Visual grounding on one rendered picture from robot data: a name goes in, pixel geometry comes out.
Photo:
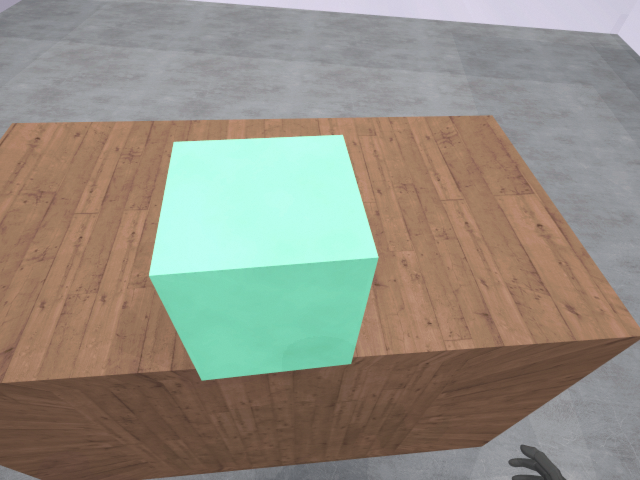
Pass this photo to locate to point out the right robot hand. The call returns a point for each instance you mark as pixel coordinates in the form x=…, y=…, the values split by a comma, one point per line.
x=538, y=462

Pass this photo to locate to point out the carton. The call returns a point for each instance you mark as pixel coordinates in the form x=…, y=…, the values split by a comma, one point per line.
x=264, y=257

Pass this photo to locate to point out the pedestal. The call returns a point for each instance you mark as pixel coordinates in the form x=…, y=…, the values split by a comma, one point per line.
x=484, y=305

